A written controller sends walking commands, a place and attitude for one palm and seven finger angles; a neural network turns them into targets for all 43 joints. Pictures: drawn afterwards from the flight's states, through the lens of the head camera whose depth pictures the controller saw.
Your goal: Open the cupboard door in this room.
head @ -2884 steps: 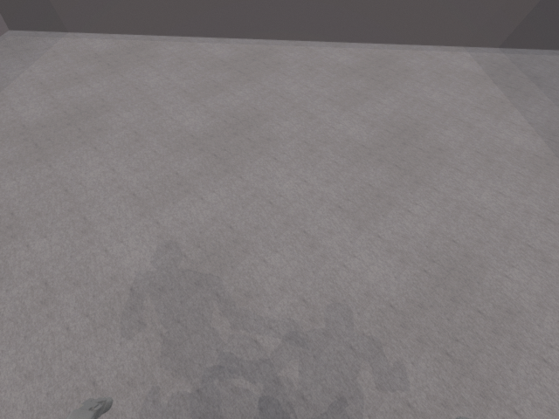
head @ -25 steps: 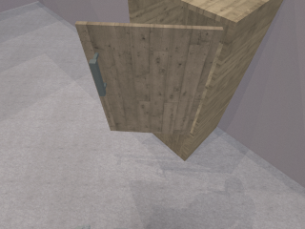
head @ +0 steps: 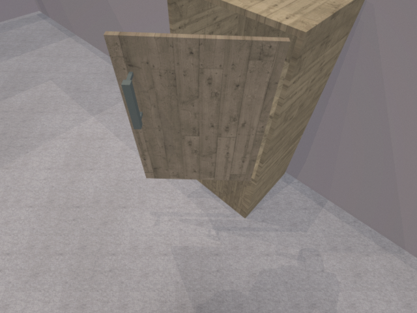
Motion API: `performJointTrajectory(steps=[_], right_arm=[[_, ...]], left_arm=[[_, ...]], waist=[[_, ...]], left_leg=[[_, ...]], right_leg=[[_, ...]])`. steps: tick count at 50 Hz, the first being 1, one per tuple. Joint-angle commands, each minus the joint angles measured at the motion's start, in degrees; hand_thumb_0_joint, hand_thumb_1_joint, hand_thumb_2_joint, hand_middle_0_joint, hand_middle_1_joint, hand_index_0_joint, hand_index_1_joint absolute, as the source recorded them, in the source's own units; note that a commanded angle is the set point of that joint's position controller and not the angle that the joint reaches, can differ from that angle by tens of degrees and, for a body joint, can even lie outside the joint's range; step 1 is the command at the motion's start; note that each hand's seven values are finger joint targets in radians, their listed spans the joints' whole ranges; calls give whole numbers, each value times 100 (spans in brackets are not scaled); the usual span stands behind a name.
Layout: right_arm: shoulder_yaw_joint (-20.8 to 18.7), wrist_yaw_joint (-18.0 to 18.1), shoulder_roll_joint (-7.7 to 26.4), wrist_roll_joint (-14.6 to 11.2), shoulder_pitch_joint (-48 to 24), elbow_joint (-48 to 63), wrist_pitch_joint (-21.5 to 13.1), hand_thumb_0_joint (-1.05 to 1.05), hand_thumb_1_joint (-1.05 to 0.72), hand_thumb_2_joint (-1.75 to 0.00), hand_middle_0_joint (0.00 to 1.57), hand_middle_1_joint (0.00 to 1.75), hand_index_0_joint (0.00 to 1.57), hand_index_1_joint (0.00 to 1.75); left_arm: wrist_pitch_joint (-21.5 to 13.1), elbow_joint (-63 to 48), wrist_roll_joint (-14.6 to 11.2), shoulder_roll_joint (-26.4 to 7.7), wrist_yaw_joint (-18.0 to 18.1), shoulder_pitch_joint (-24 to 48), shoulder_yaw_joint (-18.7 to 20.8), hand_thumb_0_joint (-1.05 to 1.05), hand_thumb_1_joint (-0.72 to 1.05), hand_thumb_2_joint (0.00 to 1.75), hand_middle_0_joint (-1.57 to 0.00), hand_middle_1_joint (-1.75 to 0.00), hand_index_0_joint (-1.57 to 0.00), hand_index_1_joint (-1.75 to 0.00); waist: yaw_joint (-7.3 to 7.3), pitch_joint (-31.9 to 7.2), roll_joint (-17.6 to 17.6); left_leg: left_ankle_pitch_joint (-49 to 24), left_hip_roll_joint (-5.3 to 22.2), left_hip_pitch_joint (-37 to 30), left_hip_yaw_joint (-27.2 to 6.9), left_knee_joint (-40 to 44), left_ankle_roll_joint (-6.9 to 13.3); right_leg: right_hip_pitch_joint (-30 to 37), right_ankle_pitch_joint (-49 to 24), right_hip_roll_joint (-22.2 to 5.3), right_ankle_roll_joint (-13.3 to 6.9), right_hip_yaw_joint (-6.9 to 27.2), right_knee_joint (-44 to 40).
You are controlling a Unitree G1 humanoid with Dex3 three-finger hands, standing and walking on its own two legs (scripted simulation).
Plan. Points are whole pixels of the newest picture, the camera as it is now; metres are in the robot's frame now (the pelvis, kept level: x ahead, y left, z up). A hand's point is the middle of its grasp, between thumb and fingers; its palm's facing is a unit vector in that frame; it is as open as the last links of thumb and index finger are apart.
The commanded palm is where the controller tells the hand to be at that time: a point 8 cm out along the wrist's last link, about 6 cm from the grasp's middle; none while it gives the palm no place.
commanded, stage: come to a stop and stand still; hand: left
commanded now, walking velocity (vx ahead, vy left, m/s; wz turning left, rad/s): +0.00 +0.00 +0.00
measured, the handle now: (134, 101) +0.62 +0.24 +0.02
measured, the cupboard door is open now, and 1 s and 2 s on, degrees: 42 42 42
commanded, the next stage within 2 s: look again from close up in 1.18 s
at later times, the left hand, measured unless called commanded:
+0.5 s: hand out of the picture +0.00 +0.10 -0.18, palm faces +0.07 -0.99 -0.15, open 7.3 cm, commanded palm none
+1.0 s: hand out of the picture +0.02 +0.12 -0.18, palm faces +0.08 -0.98 -0.17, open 7.4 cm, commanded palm none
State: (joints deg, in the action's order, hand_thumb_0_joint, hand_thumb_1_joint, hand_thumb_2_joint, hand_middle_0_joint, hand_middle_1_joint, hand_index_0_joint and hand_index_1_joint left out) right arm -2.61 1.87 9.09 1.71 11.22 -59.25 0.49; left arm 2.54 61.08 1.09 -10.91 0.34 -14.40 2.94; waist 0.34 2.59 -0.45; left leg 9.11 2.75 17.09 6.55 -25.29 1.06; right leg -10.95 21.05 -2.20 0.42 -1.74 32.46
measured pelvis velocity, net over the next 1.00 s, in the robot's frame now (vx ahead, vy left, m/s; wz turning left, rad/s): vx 0.05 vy -0.04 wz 0.02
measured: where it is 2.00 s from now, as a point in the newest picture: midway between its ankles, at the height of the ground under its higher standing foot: outside the picture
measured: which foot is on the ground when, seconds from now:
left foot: down 0.00-1.00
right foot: up 0.00-0.00, down 0.02-1.00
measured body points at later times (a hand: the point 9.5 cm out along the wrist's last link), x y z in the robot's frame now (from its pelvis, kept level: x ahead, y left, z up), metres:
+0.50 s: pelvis +0.02 -0.05 +0.00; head +0.04 -0.05 +0.45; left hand -0.01 +0.15 -0.17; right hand -0.02 -0.25 -0.17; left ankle +0.05 +0.11 -0.74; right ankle -0.05 -0.14 -0.74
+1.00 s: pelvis +0.05 -0.04 +0.00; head +0.06 -0.03 +0.45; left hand +0.02 +0.17 -0.17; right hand +0.07 -0.27 -0.16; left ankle +0.05 +0.11 -0.74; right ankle -0.05 -0.14 -0.74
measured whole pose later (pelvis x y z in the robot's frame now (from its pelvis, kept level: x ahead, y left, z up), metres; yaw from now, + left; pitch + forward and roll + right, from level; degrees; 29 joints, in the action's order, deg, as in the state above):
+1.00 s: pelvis +0.05 -0.04 +0.00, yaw +1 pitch -1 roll +1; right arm -1.1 2.9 8.2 1.0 12.4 -65.9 0.2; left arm -0.5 64.9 0.4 -7.7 2.2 -17.1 0.7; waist -0.5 2.9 -1.9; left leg 13.2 3.6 11.1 3.4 -25.8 -2.9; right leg 0.2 21.4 -0.2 -1.4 -3.3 22.4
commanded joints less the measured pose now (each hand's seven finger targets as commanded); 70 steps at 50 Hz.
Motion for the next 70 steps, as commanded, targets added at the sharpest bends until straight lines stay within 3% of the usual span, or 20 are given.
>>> performJointTrajectory(steps=[1, 2, 3, 4, 5, 7, 10, 12, 21, 37, 47, 57, 63, 64, 65, 66, 67, 69, 70], right_arm=[[-103, -12, 445, -117, 280, 88, 19, 0, -90, -90, 20, 30, 20, 30], [-33, -66, 338, -89, 221, 88, 34, 0, -90, -90, 20, 30, 20, 30], [-18, -118, 337, -60, 285, 36, 25, 0, -90, -90, 20, 30, 20, 30], [-7, -106, 279, -20, 330, -88, 20, 0, -90, -90, 20, 30, 20, 30], [1, -89, 344, -29, 446, -202, -1, 0, -90, -90, 20, 30, 20, 30], [28, -53, 358, -51, 646, -391, -36, 0, -90, -90, 20, 30, 20, 30], [48, -24, 367, -68, 728, -566, -23, 0, -90, -90, 20, 30, 20, 30], [77, -4, 301, -68, 755, -625, -10, 0, -90, -90, 20, 30, 20, 30], [94, 59, 229, -92, 879, -730, -33, 0, -90, -90, 20, 30, 20, 30], [86, 113, 256, -92, 640, -655, -52, 0, -90, -90, 20, 30, 20, 30], [92, 122, 390, -96, 553, -580, -73, 0, -90, -90, 20, 30, 20, 30], [105, 113, 455, -93, 566, -566, -89, 0, -90, -90, 20, 30, 20, 30], [112, 93, 442, -89, 562, -576, -79, 0, -90, -90, 20, 30, 20, 30], [105, -34, 665, -139, -54, -48, -203, 0, -90, -90, 20, 30, 20, 30], [129, -86, 297, -109, 395, 104, -176, 0, -90, -90, 20, 30, 20, 30], [110, -76, 296, -44, 479, 82, -172, 0, -90, -90, 20, 30, 20, 30], [109, -60, 384, -67, 770, 61, -191, 0, -90, -90, 20, 30, 20, 30], [77, -27, 623, -87, 894, 107, -248, 0, -90, -90, 20, 30, 20, 30], [71, -11, 661, -104, 818, 147, -246, 0, -90, -90, 20, 30, 20, 30]], left_arm=[[-218, -91, 29, -577, 101, -540, 33, 0, 90, 90, -20, -30, -20, -30], [-242, -130, -6, -741, 108, -324, 10, 0, 90, 90, -20, -30, -20, -30], [-241, -186, -12, -747, 100, -136, -35, 0, 90, 90, -20, -30, -20, -30], [-316, -119, -32, -572, 114, -73, -59, 0, 90, 90, -20, -30, -20, -30], [-349, -52, -51, -439, 123, -57, -108, 0, 90, 90, -20, -30, -20, -30], [-367, 25, -75, -297, 139, -188, -157, 0, 90, 90, -20, -30, -20, -30], [-331, 143, -93, -283, 160, -341, -158, 0, 90, 90, -20, -30, -20, -30], [-323, 210, -96, -262, 161, -435, -160, 0, 90, 90, -20, -30, -20, -30], [-342, 325, -102, -144, 204, -681, -150, 0, 90, 90, -20, -30, -20, -30], [-348, 343, -64, -91, 244, -888, -136, 0, 90, 90, -20, -30, -20, -30], [-344, 290, -60, -200, 239, -836, -129, 0, 90, 90, -20, -30, -20, -30], [-333, 255, -60, -273, 234, -775, -129, 0, 90, 90, -20, -30, -20, -30], [-319, 256, -67, -283, 224, -746, -145, 0, 90, 90, -20, -30, -20, -30], [-559, 247, 82, -398, 434, -1166, -194, 0, 90, 90, -20, -30, -20, -30], [-596, -61, 77, -651, 406, -751, -118, 0, 90, 90, -20, -30, -20, -30], [-619, -167, 58, -725, 360, -563, -95, 0, 90, 90, -20, -30, -20, -30], [-612, -181, 34, -684, 350, -545, -119, 0, 90, 90, -20, -30, -20, -30], [-581, -271, -14, -464, 353, -726, -124, 0, 90, 90, -20, -30, -20, -30], [-546, -290, -28, -412, 350, -784, -135, 0, 90, 90, -20, -30, -20, -30]], waist=[[-3, -100, -624], [57, 80, -857], [140, 54, -477], [119, 181, -1028], [154, 236, -1000], [153, 258, -594], [97, 358, -29], [63, 489, 144], [5, 239, -184], [-18, 143, -127], [-12, -3, -54], [-30, 21, -89], [-48, 221, -29], [-241, 457, 66], [172, 214, -100], [135, 98, 236], [228, -309, -69], [126, -811, -272], [66, -803, -160]], left_leg=[[994, 148, 115, -422, -1, -155], [902, -5, -159, -307, -216, -214], [650, -76, -558, -332, -282, -192], [277, -5, -533, -375, -279, -182], [-12, 60, -623, -446, -175, -177], [-496, 209, -849, -570, 23, -142], [-408, 300, -818, -613, 134, -164], [-421, 296, -728, -597, 147, -175], [-666, 345, -795, -557, 94, -169], [-1332, 349, -1033, -475, -70, -139], [-1664, 352, -1142, -459, -67, -130], [-1750, 344, -1142, -517, 19, -97], [-1376, 332, -1053, -567, 174, -95], [-1372, 262, -617, -249, -1290, -146], [275, 143, -134, -397, -1103, -35], [320, 18, -269, -218, -751, 2], [-171, 66, -449, -300, -688, 60], [-1670, 301, -746, -532, -855, 177], [-1968, 382, -835, -540, -884, 173]], right_leg=[[174, -161, -865, -415, 985, -1946], [-493, 356, -1244, -607, 1192, -2217], [-860, 549, -1185, -630, 1064, -2102], [-830, -68, -865, -555, 908, -1997], [-741, -582, -789, -499, 716, -1831], [-648, -1037, -597, -353, 497, -1606], [-548, -555, -499, -288, 452, -1671], [-462, -639, -494, -293, 435, -1706], [69, -1703, -451, -273, 292, -1577], [341, -3156, -488, -172, 195, -1302], [537, -3350, -482, -160, 150, -1281], [598, -3065, -476, -165, 101, -1311], [484, -2463, -474, -171, 133, -1438], [-276, -4861, -717, 133, 760, -1435], [265, -5231, -886, -171, 571, -943], [432, -5853, -922, -291, 514, -614], [515, -5327, -676, -293, 280, -336], [554, -4261, -395, -235, 165, -88], [430, -3743, -357, -217, 164, -178]])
